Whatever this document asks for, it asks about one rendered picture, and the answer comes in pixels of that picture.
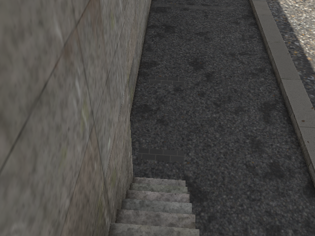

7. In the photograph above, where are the stairs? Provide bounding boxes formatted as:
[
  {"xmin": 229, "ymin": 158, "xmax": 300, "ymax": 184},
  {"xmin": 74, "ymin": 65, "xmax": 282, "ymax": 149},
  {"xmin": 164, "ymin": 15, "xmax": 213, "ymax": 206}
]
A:
[{"xmin": 108, "ymin": 177, "xmax": 199, "ymax": 236}]

